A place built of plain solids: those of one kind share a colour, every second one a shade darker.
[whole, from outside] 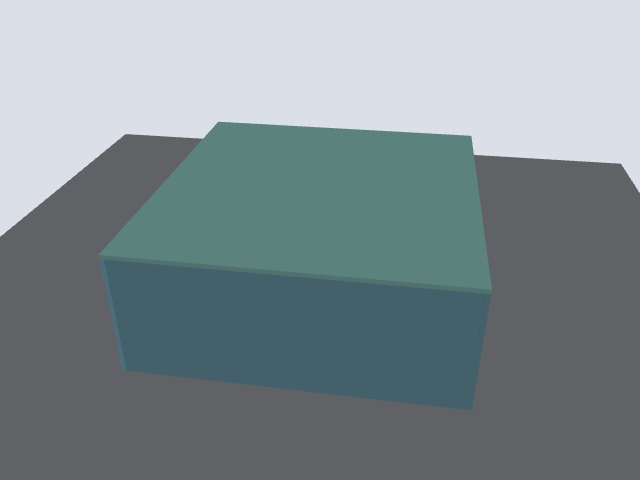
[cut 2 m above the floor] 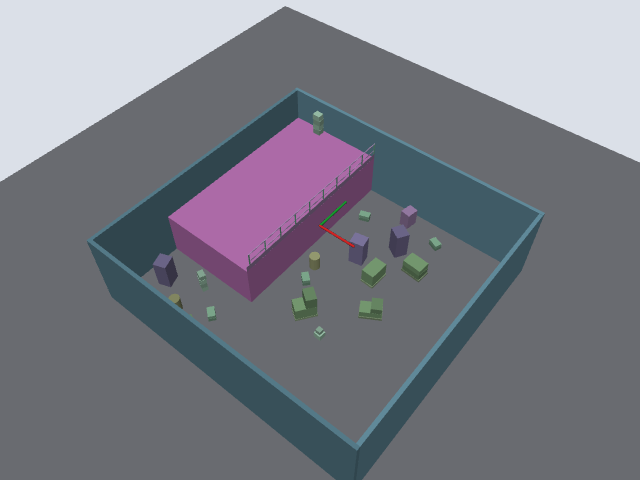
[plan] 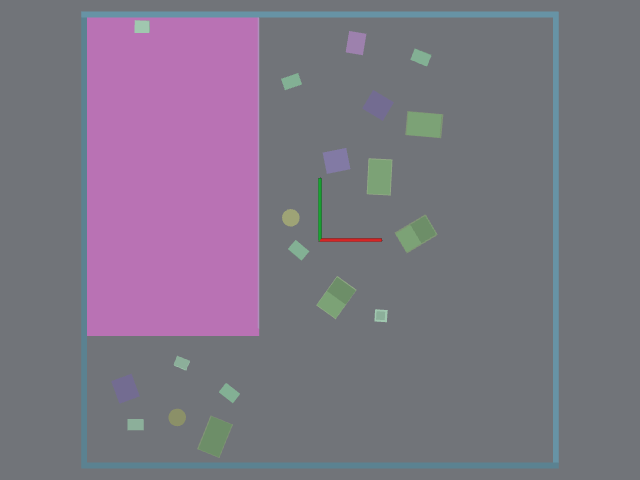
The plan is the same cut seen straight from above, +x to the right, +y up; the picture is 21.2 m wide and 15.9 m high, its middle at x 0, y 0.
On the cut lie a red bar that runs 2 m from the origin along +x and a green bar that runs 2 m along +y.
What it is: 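A closed shop hall without a stair; its walked floor is a deck 2.62 m over the shop floor, a bar in plan, with 2 straight fronts toward the void, each bare or guarded by itself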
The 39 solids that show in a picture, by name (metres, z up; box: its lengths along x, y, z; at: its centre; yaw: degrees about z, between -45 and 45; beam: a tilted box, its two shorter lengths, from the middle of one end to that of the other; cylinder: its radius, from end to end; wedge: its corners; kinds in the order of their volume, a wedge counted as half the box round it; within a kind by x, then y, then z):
{
 "floor_1": {"box": [5.72, 10.57, 2.67], "at": [-4.87, 2.11, 1.28]},
 "wall_1": {"box": [0.2, 14.74, 5.82], "at": [-7.81, 0.0, 2.86]},
 "wall_2": {"box": [15.83, 0.2, 5.82], "at": [0.0, -7.47, 2.86]},
 "wall_3": {"box": [15.83, 0.2, 5.82], "at": [0.0, 7.47, 2.86]},
 "wall_4": {"box": [0.2, 14.74, 5.82], "at": [7.81, 0.0, 2.86]},
 "roof_1": {"box": [15.83, 15.14, 0.2], "at": [0.0, 0.0, 5.87]},
 "load_1": {"box": [0.74, 1.17, 0.4], "at": [-3.47, -6.52, 0.34], "yaw": -21.7},
 "load_2": {"box": [0.77, 1.15, 0.71], "at": [0.54, -1.91, 0.5], "yaw": -35.8},
 "load_3": {"box": [0.77, 0.58, 0.71], "at": [0.71, -1.68, 1.21], "yaw": -35.8},
 "load_4": {"box": [0.74, 1.14, 0.81], "at": [1.97, 2.09, 0.55], "yaw": -3.1},
 "load_5": {"box": [1.16, 0.71, 0.37], "at": [3.19, 0.2, 0.33], "yaw": 31.0},
 "load_6": {"box": [0.58, 0.71, 0.37], "at": [3.42, 0.35, 0.69], "yaw": 30.8},
 "load_7": {"box": [1.1, 0.77, 0.36], "at": [3.45, 3.82, 0.69], "yaw": -4.8},
 "load_8": {"box": [1.1, 0.77, 0.36], "at": [3.46, 3.82, 0.33], "yaw": -5.1},
 "cage_trolley_1": {"box": [0.72, 0.8, 1.71], "at": [-6.44, -4.93, 0.81], "yaw": 20.1},
 "cage_trolley_2": {"box": [0.8, 0.72, 1.71], "at": [0.55, 2.62, 0.81], "yaw": 11.3},
 "cage_trolley_3": {"box": [0.8, 0.72, 1.71], "at": [1.92, 4.46, 0.81], "yaw": -30.8},
 "pallet_1": {"box": [0.8, 1.2, 0.19], "at": [-3.48, -6.52, 0.05], "yaw": -22.0},
 "pallet_2": {"box": [0.8, 1.2, 0.19], "at": [0.54, -1.91, 0.05], "yaw": -35.5},
 "pallet_3": {"box": [0.8, 1.2, 0.19], "at": [1.97, 2.09, 0.05], "yaw": -2.9},
 "pallet_4": {"box": [1.2, 0.8, 0.19], "at": [3.18, 0.2, 0.05], "yaw": 30.8},
 "pallet_5": {"box": [1.2, 0.8, 0.19], "at": [3.45, 3.82, 0.05], "yaw": -5.0},
 "carton_1": {"box": [0.54, 0.37, 0.47], "at": [-6.11, -6.12, 0.18], "yaw": -0.4},
 "carton_2": {"box": [0.47, 0.4, 0.34], "at": [-5.91, 7.07, 3.13], "yaw": -1.8},
 "carton_3": {"box": [0.47, 0.4, 0.34], "at": [-5.9, 7.06, 3.82], "yaw": -0.7},
 "carton_4": {"box": [0.47, 0.4, 0.34], "at": [-5.89, 7.07, 2.79], "yaw": -1.0},
 "carton_5": {"box": [0.47, 0.4, 0.34], "at": [-5.87, 7.07, 3.47], "yaw": 1.4},
 "carton_6": {"box": [0.45, 0.33, 0.31], "at": [-4.58, -4.07, 1.08], "yaw": -20.8},
 "carton_7": {"box": [0.29, 0.28, 0.25], "at": [2.01, -2.51, 0.48], "yaw": -3.1},
 "carton_8": {"box": [0.42, 0.41, 0.4], "at": [2.02, -2.51, 0.15], "yaw": -3.7},
 "drum_1": {"cylinder": 0.29, "from": [-4.73, -5.88, 0.0], "to": [-4.73, -5.88, 0.88]},
 "drum_2": {"cylinder": 0.29, "from": [-0.97, 0.74, 0.0], "to": [-0.97, 0.74, 0.88]},
 "bin_1": {"box": [0.58, 0.72, 1.11], "at": [1.19, 6.52, 0.51], "yaw": -9.5},
 "crate_1": {"box": [0.6, 0.4, 0.2], "at": [-3.0, -5.07, 0.3], "yaw": -38.0},
 "crate_2": {"box": [0.6, 0.4, 0.2], "at": [-0.94, 5.24, 0.3], "yaw": 18.6},
 "crate_3": {"box": [0.6, 0.4, 0.2], "at": [-0.71, -0.34, 0.3], "yaw": -40.4},
 "crate_4": {"box": [0.6, 0.4, 0.2], "at": [3.34, 6.04, 0.3], "yaw": -22.8},
 "guard_rail_1": {"box": [0.05, 10.3, 0.04], "at": [-2.04, 2.22, 3.67]},
 "guard_rail_2": {"box": [0.012, 10.53, 0.32], "at": [-2.01, 2.1, 2.77]}
}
